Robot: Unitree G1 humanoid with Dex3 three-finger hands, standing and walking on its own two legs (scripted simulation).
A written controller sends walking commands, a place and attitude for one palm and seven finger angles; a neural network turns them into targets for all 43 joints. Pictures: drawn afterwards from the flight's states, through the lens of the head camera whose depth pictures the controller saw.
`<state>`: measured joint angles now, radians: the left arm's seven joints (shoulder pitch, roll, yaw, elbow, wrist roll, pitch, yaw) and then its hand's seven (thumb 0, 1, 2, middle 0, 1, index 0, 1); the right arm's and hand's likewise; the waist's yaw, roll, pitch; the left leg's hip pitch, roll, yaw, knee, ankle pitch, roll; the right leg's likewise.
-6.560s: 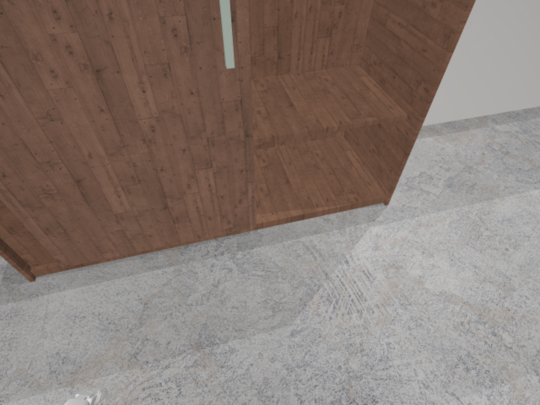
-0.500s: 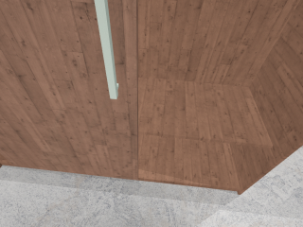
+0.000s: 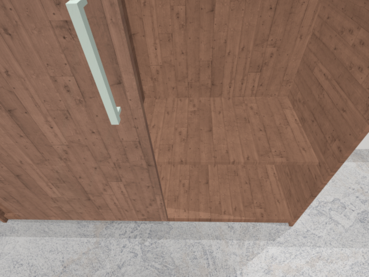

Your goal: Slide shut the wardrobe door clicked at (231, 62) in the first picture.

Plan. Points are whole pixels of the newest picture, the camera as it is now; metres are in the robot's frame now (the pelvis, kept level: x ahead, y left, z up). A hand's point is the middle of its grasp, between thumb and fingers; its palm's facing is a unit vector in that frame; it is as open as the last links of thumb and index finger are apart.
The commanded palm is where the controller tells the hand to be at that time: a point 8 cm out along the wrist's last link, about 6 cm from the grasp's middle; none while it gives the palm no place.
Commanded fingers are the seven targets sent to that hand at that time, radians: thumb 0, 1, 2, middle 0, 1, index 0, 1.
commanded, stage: come to a stop and stand still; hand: left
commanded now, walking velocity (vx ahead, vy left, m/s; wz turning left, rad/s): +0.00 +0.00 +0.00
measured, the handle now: (101, 70) +0.51 +0.22 +0.21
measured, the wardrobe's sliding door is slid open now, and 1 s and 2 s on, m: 0.67 0.67 0.67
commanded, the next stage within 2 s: look again from close up in 1.00 s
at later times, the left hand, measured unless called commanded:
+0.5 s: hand out of the picture -0.01 +0.15 -0.17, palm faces +0.05 -0.98 -0.19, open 7.3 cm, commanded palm none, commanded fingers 0.00 0.90 0.90 -0.20 -0.30 -0.20 -0.30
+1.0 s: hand out of the picture -0.02 +0.22 -0.18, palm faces +0.02 -0.98 -0.21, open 7.4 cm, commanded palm none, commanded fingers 0.00 0.90 0.90 -0.20 -0.30 -0.20 -0.30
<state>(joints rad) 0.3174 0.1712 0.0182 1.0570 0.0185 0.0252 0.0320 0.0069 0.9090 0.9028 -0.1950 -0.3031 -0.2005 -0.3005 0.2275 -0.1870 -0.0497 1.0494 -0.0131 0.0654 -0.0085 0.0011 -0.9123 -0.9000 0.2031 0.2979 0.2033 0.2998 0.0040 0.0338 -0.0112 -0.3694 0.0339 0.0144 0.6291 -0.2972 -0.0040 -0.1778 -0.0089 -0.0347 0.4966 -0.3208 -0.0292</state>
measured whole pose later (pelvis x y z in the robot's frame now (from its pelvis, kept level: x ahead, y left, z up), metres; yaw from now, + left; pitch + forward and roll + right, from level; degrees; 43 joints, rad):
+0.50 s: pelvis -0.01 -0.01 +0.00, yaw +0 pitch -1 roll +0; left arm 0.29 0.12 0.00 1.13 0.01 -0.02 0.05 0.01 0.91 0.90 -0.20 -0.30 -0.20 -0.30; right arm 0.30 -0.12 0.00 1.14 -0.01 0.02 -0.03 0.00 -0.91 -0.90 0.20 0.30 0.20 0.30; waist 0.00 0.02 0.03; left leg -0.25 0.07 -0.03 0.51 -0.24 -0.04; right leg -0.13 0.04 -0.06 0.41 -0.27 -0.04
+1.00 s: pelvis -0.01 +0.04 +0.00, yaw +0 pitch +0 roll +0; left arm 0.33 0.19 -0.01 1.08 0.02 0.00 0.03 0.01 0.91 0.90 -0.20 -0.30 -0.20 -0.30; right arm 0.29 -0.16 0.02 1.07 -0.01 -0.01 -0.02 0.01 -0.93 -0.90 0.20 0.30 0.20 0.30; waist 0.01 -0.02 0.00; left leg -0.24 -0.03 0.04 0.49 -0.24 0.04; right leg -0.18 -0.04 -0.03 0.48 -0.30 0.02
